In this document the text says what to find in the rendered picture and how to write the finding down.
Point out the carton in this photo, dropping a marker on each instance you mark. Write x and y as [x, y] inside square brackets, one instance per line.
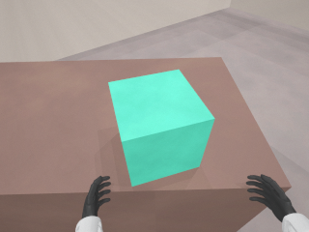
[163, 124]

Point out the robot right forearm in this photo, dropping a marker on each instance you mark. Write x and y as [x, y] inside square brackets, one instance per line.
[295, 222]

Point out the pedestal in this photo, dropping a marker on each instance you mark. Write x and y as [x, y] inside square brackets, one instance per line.
[59, 132]

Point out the robot left forearm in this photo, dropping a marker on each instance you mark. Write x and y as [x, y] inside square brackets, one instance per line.
[89, 224]

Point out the robot right hand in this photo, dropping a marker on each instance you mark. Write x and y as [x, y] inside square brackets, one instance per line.
[274, 197]

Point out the robot left hand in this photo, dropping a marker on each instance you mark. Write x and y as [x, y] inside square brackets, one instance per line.
[92, 202]

